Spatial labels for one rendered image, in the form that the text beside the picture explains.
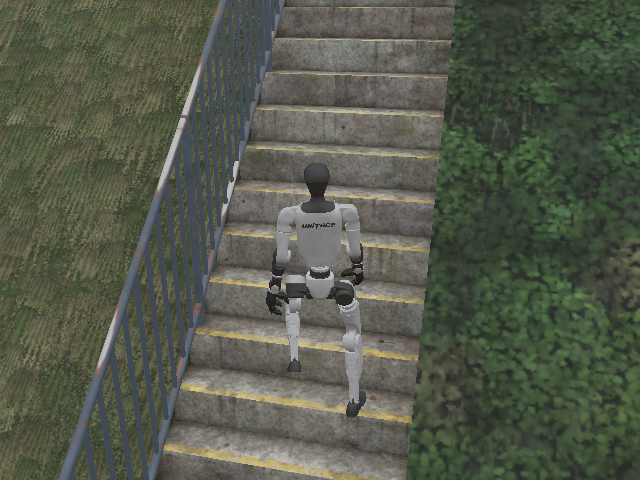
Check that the stairs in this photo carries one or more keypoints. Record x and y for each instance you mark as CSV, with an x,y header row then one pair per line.
x,y
359,86

